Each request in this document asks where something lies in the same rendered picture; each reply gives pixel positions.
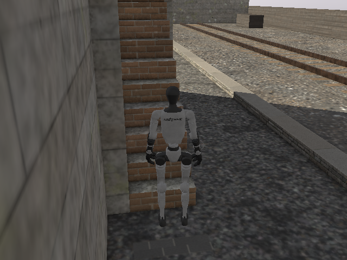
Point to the right robot foot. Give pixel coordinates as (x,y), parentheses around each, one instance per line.
(184,220)

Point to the humanoid robot torso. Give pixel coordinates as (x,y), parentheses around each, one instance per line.
(173,131)

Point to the right robot upper arm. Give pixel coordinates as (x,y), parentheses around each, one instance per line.
(189,114)

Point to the left robot forearm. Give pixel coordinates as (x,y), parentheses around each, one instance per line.
(150,145)

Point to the robot right hand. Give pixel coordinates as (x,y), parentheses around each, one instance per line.
(197,157)

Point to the left robot upper arm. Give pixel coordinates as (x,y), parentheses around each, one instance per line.
(154,123)

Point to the robot left hand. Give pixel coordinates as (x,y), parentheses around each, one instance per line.
(152,156)

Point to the right robot forearm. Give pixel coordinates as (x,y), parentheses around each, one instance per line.
(196,145)

